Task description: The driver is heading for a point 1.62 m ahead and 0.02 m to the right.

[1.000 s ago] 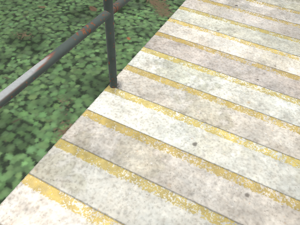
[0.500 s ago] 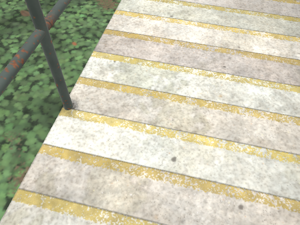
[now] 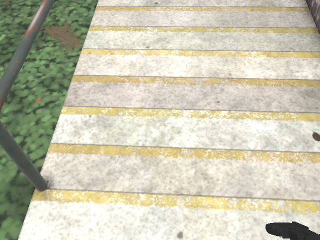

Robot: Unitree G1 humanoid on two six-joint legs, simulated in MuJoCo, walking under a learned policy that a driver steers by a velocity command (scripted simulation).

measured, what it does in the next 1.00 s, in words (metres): walks ahead: left foot, then right foot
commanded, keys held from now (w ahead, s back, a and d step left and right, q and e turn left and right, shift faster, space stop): w+e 0.18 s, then w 0.82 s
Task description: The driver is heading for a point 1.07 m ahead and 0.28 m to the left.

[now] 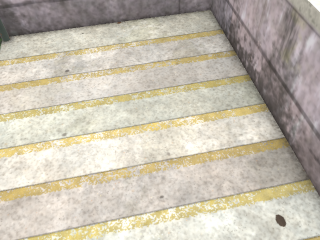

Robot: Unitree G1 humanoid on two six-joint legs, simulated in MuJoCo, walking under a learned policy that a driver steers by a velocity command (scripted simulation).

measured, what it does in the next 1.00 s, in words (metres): walks ahead, turning left: left foot, then right foot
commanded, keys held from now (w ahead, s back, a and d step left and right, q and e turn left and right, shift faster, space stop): w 0.44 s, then w+q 0.56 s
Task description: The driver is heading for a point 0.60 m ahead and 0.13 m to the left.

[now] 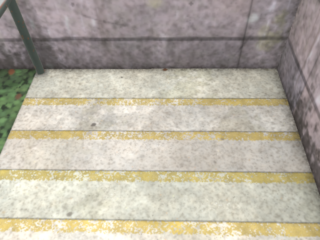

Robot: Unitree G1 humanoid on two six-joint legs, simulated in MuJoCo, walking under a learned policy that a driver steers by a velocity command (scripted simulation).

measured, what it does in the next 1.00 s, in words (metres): walks ahead, turning left: left foot, then right foot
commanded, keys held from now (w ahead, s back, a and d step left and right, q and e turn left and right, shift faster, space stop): w+q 0.48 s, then w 0.18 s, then no key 0.34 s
